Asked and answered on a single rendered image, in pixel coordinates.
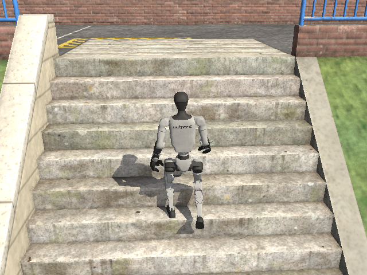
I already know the robot left upper arm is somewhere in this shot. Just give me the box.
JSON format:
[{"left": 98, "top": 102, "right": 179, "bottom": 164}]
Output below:
[{"left": 156, "top": 117, "right": 170, "bottom": 150}]

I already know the right robot hand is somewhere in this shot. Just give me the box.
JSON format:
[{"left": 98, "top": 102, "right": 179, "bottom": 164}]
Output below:
[{"left": 198, "top": 146, "right": 211, "bottom": 154}]

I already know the robot right upper arm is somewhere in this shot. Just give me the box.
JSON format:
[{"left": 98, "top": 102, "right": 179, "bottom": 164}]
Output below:
[{"left": 194, "top": 116, "right": 209, "bottom": 146}]

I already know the robot right forearm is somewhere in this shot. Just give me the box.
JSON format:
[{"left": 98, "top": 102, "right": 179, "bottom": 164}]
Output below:
[{"left": 203, "top": 139, "right": 210, "bottom": 150}]

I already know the robot left forearm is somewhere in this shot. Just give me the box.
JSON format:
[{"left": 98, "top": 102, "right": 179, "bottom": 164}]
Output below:
[{"left": 151, "top": 141, "right": 162, "bottom": 162}]

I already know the left robot hand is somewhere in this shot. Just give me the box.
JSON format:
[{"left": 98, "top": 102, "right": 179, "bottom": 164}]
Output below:
[{"left": 150, "top": 159, "right": 163, "bottom": 172}]

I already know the robot head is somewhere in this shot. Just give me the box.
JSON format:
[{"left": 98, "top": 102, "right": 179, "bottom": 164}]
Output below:
[{"left": 172, "top": 92, "right": 192, "bottom": 120}]

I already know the right robot thigh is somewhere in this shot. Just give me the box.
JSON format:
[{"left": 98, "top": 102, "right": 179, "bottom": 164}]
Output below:
[{"left": 192, "top": 159, "right": 203, "bottom": 191}]

